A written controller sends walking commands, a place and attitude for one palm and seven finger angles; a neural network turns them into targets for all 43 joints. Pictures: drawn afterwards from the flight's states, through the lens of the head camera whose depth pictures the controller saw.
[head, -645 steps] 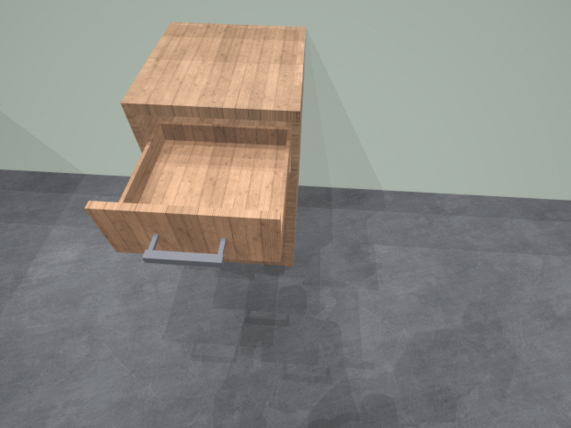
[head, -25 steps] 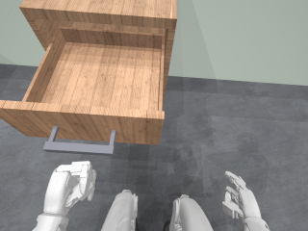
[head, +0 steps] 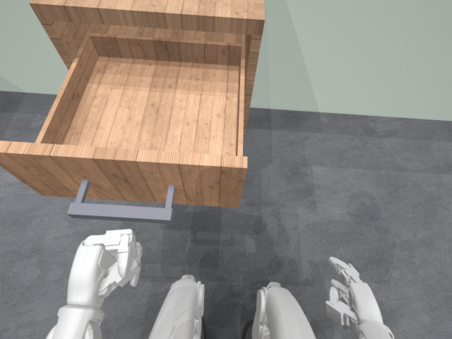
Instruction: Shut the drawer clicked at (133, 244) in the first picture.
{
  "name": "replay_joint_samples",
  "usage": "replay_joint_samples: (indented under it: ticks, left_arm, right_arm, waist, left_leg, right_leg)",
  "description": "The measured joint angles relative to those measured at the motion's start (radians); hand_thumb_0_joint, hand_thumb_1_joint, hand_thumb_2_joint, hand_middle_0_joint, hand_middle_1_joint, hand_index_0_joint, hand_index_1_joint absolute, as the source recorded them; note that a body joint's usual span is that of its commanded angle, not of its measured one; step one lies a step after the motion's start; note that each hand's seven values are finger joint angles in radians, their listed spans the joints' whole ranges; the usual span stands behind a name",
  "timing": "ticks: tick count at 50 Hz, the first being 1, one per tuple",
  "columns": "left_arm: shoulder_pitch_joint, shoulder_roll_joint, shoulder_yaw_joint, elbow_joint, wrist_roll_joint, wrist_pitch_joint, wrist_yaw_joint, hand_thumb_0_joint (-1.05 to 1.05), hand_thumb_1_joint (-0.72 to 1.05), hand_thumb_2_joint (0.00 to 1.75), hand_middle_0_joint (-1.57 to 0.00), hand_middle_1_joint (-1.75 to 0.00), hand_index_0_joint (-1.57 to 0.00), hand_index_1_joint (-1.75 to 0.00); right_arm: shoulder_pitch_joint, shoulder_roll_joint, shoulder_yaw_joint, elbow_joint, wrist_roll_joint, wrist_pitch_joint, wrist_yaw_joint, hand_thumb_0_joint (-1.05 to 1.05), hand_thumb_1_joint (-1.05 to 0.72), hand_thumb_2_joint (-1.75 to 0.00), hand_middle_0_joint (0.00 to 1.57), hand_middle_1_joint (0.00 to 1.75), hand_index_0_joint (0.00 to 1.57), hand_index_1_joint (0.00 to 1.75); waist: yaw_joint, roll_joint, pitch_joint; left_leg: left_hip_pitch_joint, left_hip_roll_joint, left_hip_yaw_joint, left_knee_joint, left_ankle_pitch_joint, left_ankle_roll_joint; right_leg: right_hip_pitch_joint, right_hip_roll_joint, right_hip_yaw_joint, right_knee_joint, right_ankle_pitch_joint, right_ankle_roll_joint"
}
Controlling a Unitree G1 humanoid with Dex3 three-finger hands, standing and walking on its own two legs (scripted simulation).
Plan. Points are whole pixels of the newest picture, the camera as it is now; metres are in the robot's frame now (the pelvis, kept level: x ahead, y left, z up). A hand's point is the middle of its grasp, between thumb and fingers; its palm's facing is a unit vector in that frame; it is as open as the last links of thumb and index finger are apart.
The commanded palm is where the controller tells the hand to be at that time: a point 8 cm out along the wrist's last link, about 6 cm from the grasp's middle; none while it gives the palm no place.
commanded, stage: bring the fist close to the handle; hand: left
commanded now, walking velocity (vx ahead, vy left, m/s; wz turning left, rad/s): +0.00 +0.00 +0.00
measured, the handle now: (125, 201) +0.33 +0.20 +0.02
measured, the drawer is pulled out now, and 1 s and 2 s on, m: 0.30 0.24 0.11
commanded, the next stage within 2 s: push the drawer shut in 0.04 s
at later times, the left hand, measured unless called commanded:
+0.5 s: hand (139, 247) +0.26 +0.16 +0.01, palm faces -0.05 -1.00 -0.03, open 2.8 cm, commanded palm +0.27 +0.21 +0.02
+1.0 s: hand (147, 214) +0.31 +0.16 +0.01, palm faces -0.04 -1.00 -0.05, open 3.0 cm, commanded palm +0.32 +0.20 +0.02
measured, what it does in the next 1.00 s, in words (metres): stands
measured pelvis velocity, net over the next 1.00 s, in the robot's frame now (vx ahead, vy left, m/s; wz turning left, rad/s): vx -0.02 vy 0.01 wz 0.01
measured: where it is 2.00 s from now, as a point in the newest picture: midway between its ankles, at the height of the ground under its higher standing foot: outside the picture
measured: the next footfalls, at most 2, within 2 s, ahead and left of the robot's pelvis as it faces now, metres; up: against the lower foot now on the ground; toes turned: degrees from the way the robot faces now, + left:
none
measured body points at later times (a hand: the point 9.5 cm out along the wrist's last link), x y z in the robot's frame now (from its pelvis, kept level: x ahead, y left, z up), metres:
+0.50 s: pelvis +0.00 +0.01 +0.00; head +0.13 +0.03 +0.43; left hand +0.26 +0.21 +0.01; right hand +0.19 -0.22 -0.10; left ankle +0.03 +0.09 -0.58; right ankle +0.03 -0.10 -0.58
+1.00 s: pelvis -0.02 +0.01 +0.00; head +0.10 +0.04 +0.43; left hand +0.31 +0.21 +0.01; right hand +0.15 -0.23 -0.10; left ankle +0.03 +0.09 -0.58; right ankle +0.03 -0.10 -0.58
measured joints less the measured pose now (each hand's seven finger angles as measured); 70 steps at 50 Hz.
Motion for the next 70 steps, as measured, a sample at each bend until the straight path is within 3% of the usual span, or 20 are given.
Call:
replay_joint_samples:
  ticks: [8, 20, 33, 43, 54, 70]
  left_arm:
    - [-0.024, 0.012, -0.021, -0.006, 0.014, -0.025, 0.004, 0.02, 0.90, 0.90, -1.40, -1.60, -1.40, -1.60]
    - [-0.124, 0.026, -0.018, 0.041, 0.019, 0.018, 0.011, -0.02, 0.88, 0.93, -1.40, -1.60, -1.40, -1.60]
    - [-0.277, 0.040, -0.021, 0.152, 0.027, 0.006, 0.023, -0.07, 0.78, 0.98, -1.40, -1.60, -1.41, -1.60]
    - [-0.404, 0.043, -0.020, 0.258, 0.040, 0.050, 0.051, -0.04, 0.82, 0.99, -1.40, -1.60, -1.40, -1.60]
    - [-0.529, 0.043, -0.008, 0.383, 0.057, 0.030, 0.084, -0.03, 0.84, 1.01, -1.40, -1.60, -1.40, -1.60]
    - [-0.707, 0.063, 0.052, 0.563, 0.054, 0.008, 0.068, -0.04, 0.81, 0.99, -1.40, -1.60, -1.40, -1.60]
  right_arm:
    - [-0.010, -0.003, 0.006, -0.011, -0.007, -0.008, -0.004, 0.01, -0.90, -0.90, 0.20, 0.29, 0.20, 0.30]
    - [-0.005, -0.014, 0.019, -0.008, -0.006, 0.011, -0.002, 0.01, -0.90, -0.90, 0.20, 0.29, 0.20, 0.30]
    - [-0.015, -0.030, 0.021, 0.050, -0.011, 0.009, -0.013, 0.01, -0.90, -0.90, 0.20, 0.29, 0.20, 0.30]
    - [-0.006, -0.027, 0.031, 0.059, -0.005, 0.022, -0.015, 0.01, -0.90, -0.90, 0.20, 0.29, 0.20, 0.30]
    - [0.015, -0.033, 0.031, 0.079, -0.008, 0.034, -0.012, 0.01, -0.90, -0.90, 0.20, 0.29, 0.20, 0.30]
    - [0.028, -0.034, 0.027, 0.113, -0.008, 0.051, -0.015, 0.00, -0.90, -0.90, 0.20, 0.29, 0.20, 0.30]
  waist:
    - [-0.002, -0.008, 0.007]
    - [0.001, 0.002, 0.016]
    - [0.007, 0.001, 0.029]
    - [-0.009, -0.002, 0.025]
    - [-0.027, -0.006, 0.031]
    - [-0.048, 0.003, 0.040]
  left_leg:
    - [-0.021, -0.001, -0.007, 0.023, -0.004, 0.002]
    - [-0.029, -0.007, -0.008, 0.017, 0.000, 0.008]
    - [-0.051, -0.017, -0.019, 0.024, 0.019, 0.010]
    - [-0.034, -0.016, -0.012, 0.001, 0.040, 0.013]
    - [-0.030, -0.016, -0.005, -0.013, 0.050, 0.015]
    - [-0.040, -0.013, 0.001, -0.025, 0.052, 0.015]
  right_leg:
    - [-0.015, -0.002, -0.007, 0.016, -0.003, 0.001]
    - [-0.019, -0.006, -0.008, 0.008, 0.001, 0.008]
    - [-0.032, -0.016, -0.020, 0.011, 0.014, 0.009]
    - [-0.019, -0.015, -0.012, -0.010, 0.037, 0.012]
    - [-0.018, -0.015, -0.006, -0.019, 0.048, 0.014]
    - [-0.032, -0.011, 0.002, -0.030, 0.052, 0.016]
